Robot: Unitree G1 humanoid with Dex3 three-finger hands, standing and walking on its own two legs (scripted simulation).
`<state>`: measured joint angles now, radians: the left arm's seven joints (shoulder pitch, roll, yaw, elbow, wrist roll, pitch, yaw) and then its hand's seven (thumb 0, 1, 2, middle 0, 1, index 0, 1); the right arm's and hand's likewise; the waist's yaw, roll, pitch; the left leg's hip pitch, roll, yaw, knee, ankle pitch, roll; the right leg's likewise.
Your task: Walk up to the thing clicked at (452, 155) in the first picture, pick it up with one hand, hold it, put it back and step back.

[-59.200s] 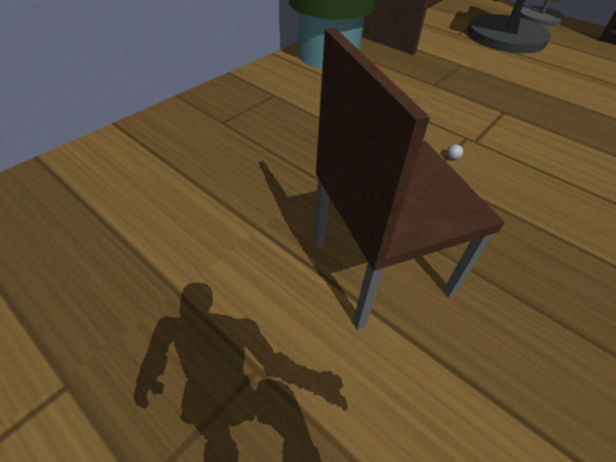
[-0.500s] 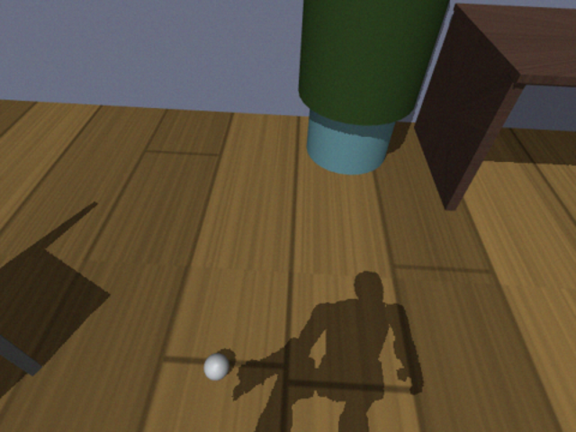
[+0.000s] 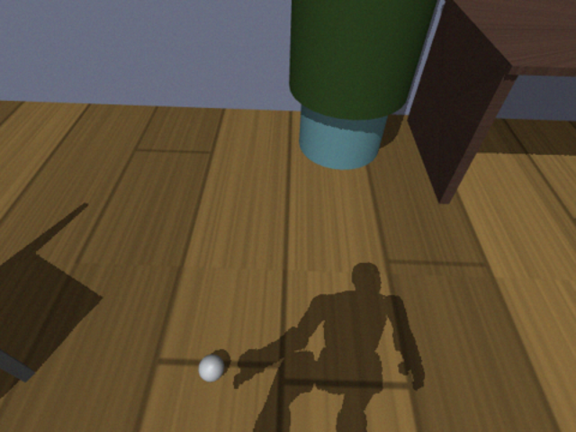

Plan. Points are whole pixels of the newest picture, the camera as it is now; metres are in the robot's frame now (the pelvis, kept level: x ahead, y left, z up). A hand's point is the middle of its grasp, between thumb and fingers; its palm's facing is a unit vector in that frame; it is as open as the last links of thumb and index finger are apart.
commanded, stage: stand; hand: left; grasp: from above
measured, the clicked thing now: (211, 367) +0.44 +0.24 -0.74
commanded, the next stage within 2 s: step back in 1.16 s
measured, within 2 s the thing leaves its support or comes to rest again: neither
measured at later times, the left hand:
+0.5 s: hand out of the picture +0.07 +0.24 -0.16, palm faces -0.02 -0.94 -0.33, open 7.4 cm
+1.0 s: hand out of the picture +0.08 +0.24 -0.16, palm faces -0.03 -0.94 -0.34, open 7.4 cm
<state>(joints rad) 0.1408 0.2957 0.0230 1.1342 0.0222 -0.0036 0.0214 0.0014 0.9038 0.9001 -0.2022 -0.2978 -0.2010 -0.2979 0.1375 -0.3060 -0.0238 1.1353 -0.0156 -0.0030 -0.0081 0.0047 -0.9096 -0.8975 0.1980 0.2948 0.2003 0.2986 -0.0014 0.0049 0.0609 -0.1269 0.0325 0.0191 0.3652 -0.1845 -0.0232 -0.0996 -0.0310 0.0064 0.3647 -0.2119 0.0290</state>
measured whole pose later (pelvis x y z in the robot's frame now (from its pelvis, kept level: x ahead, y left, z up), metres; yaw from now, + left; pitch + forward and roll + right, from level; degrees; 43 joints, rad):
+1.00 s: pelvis +0.01 -0.01 +0.00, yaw -1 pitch -2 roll +0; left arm 0.12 0.33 0.01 1.13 0.02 -0.01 0.01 0.00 0.90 0.90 -0.20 -0.30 -0.20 -0.30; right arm 0.11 -0.33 -0.02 1.15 -0.01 -0.01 0.00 0.00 -0.91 -0.90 0.20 0.29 0.20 0.30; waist -0.01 0.00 0.05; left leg -0.11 0.04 0.03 0.33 -0.18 -0.03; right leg -0.10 -0.02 0.02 0.34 -0.21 0.02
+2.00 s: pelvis -0.17 +0.00 -0.03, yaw -6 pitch -3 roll -1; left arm 0.19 0.36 0.07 0.90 0.04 0.05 -0.01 0.00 0.91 0.90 -0.20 -0.30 -0.20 -0.30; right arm 0.10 -0.40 -0.06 0.89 -0.02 0.05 -0.01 0.00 -0.91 -0.90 0.20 0.30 0.20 0.30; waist -0.02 0.05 0.18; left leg -0.49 0.05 -0.03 0.74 -0.32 -0.01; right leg -0.24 0.05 0.02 0.69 -0.39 -0.01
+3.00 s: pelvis -0.48 -0.01 -0.02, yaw +1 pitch -1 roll +1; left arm 0.12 0.36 0.07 0.78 0.05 0.04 0.03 0.00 0.90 0.90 -0.21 -0.30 -0.20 -0.30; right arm 0.21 -0.41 -0.05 0.89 -0.01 0.06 -0.02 0.01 -0.91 -0.90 0.20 0.29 0.20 0.30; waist 0.00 0.03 0.16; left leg -0.33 -0.07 -0.10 0.93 -0.53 -0.04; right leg -0.40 -0.03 -0.02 0.62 -0.20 -0.01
